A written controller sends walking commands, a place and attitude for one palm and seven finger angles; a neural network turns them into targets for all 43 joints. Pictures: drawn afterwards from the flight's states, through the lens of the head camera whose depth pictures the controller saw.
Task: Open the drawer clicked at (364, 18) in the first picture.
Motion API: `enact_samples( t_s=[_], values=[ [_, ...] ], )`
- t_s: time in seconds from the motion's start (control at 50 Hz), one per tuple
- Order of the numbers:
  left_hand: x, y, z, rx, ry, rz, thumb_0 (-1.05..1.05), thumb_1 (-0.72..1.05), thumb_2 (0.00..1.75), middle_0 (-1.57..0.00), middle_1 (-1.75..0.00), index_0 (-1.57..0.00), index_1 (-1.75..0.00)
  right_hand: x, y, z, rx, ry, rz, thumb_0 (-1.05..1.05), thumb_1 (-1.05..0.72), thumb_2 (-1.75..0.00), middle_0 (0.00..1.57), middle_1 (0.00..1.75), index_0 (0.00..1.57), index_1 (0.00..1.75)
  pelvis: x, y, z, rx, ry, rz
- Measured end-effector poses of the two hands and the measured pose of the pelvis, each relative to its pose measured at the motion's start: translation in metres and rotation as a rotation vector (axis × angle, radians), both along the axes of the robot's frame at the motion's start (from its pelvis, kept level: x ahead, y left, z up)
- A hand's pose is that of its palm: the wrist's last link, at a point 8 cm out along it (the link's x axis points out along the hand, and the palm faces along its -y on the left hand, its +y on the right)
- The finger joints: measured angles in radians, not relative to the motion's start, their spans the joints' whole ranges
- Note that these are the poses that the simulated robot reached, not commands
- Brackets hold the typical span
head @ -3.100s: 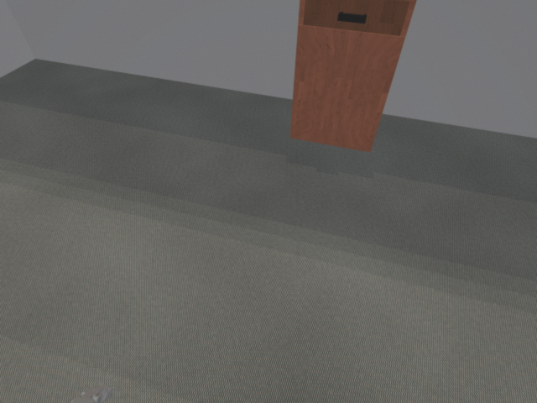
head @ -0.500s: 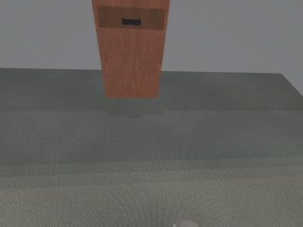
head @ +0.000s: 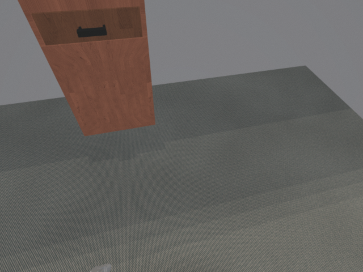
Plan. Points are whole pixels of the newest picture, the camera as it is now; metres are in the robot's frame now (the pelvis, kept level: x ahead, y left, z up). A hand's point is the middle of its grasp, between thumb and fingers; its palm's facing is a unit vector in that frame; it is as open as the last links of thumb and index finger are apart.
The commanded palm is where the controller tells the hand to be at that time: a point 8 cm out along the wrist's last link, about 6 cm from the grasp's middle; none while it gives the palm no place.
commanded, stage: walk to a spot facing it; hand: left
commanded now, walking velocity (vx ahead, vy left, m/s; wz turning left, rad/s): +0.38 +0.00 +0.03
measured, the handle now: (92, 29) +1.09 +0.43 -0.01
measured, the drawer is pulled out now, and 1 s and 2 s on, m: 0.00 0.00 0.00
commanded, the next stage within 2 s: turn to face it in 0.56 s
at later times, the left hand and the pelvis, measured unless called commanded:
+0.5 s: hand (89, 253) +0.20 +0.24 -0.17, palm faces +0.03 -0.99 -0.14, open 7.4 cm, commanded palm none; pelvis +0.21 +0.06 +0.01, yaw -3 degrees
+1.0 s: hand (137, 160) +0.47 +0.15 -0.14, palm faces -0.02 -0.98 -0.19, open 7.2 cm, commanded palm none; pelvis +0.33 +0.00 +0.01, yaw -2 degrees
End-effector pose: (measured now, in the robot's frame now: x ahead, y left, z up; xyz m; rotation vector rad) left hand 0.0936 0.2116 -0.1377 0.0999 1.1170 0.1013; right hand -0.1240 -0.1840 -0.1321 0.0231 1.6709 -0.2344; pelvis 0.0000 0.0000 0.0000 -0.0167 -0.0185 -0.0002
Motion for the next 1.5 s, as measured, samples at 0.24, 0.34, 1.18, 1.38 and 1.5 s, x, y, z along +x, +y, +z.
enact_samples(
  t_s=[0.24, 0.34, 1.18, 1.38, 1.5],
  values=[
    [0.006, 0.046, 0.001, 0.040, 0.190, 0.075, -0.01, 0.93, 0.90, -0.20, -0.29, -0.20, -0.30, 0.285, -0.038, 0.016, -0.136, -0.475, 0.194, 0.02, -0.94, -0.90, 0.20, 0.30, 0.19, 0.30, 0.100, 0.024, 0.010, -0.025, -0.001, 0.019],
    [0.010, 0.061, -0.023, -0.016, 0.309, 0.112, 0.00, 0.92, 0.90, -0.20, -0.29, -0.20, -0.30, 0.363, -0.016, 0.018, -0.173, -0.554, 0.259, 0.01, -0.93, -0.90, 0.20, 0.30, 0.19, 0.30, 0.150, 0.050, -0.005, -0.017, -0.014, 0.012],
    [0.330, 0.034, -0.007, 0.018, 0.010, 0.063, 0.00, 0.92, 0.90, -0.20, -0.30, -0.20, -0.30, 0.523, -0.041, 0.009, -0.154, -0.423, 0.210, 0.00, -0.91, -0.90, 0.20, 0.30, 0.19, 0.30, 0.338, 0.021, -0.003, -0.024, -0.007, 0.056],
    [0.252, 0.083, 0.004, 0.062, 0.213, 0.188, 0.01, 0.91, 0.90, -0.20, -0.29, -0.20, -0.30, 0.546, -0.011, 0.026, -0.138, -0.414, 0.318, 0.00, -0.90, -0.90, 0.20, 0.30, 0.20, 0.30, 0.342, 0.037, 0.015, -0.017, 0.022, 0.119],
    [0.232, 0.081, 0.016, 0.102, 0.251, 0.222, 0.01, 0.91, 0.90, -0.20, -0.29, -0.19, -0.30, 0.548, -0.011, 0.020, -0.100, -0.409, 0.326, 0.01, -0.91, -0.90, 0.21, 0.30, 0.20, 0.30, 0.341, 0.030, 0.019, -0.005, 0.014, 0.144]
  ],
)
